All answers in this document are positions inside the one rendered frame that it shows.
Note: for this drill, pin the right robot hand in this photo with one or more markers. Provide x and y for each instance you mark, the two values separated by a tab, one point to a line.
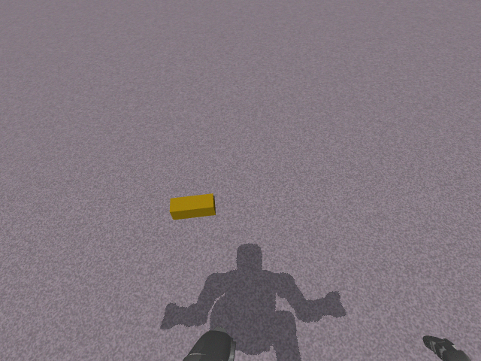
444	349

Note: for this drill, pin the carton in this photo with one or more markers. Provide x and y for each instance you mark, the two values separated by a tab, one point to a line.
192	206

